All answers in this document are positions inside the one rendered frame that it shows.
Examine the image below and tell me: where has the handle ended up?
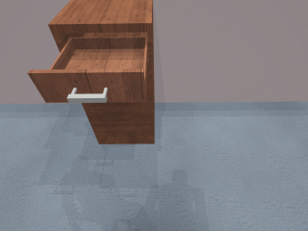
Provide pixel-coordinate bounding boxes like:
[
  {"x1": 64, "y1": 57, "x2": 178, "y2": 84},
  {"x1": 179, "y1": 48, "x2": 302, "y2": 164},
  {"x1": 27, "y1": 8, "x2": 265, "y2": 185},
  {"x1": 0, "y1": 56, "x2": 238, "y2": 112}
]
[{"x1": 67, "y1": 88, "x2": 108, "y2": 103}]

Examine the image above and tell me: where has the drawer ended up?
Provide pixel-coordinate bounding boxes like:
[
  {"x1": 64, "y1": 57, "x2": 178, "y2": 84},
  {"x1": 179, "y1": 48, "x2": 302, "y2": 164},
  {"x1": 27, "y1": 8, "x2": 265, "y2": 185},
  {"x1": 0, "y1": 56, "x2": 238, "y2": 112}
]
[{"x1": 28, "y1": 37, "x2": 148, "y2": 103}]

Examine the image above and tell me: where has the cabinet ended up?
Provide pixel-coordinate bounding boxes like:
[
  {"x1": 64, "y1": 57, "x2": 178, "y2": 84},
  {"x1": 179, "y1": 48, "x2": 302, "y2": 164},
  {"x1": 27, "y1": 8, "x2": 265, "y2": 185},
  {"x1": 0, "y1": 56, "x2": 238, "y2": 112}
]
[{"x1": 48, "y1": 0, "x2": 155, "y2": 144}]

